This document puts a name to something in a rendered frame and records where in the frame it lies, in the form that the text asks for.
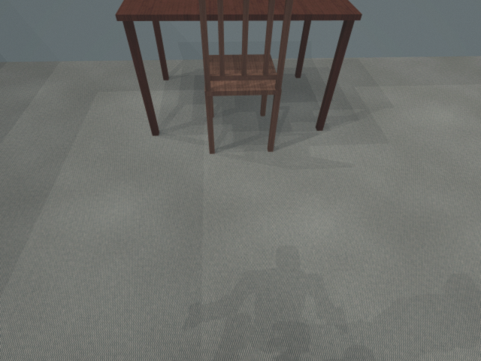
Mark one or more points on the chair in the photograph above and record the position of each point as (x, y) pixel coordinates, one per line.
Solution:
(244, 75)

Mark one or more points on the table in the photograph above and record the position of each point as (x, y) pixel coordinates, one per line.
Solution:
(188, 10)

